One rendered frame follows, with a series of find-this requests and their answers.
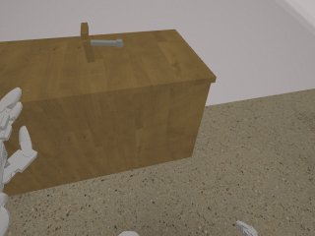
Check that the right robot hand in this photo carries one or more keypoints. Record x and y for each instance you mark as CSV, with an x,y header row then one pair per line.
x,y
246,229

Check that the tap lever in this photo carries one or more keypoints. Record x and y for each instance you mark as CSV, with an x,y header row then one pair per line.
x,y
101,42

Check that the left robot hand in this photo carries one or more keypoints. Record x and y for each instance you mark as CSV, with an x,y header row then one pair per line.
x,y
10,109

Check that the left robot forearm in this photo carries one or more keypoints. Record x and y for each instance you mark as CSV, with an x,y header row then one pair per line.
x,y
5,217

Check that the counter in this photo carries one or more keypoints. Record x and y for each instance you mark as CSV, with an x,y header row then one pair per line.
x,y
97,110

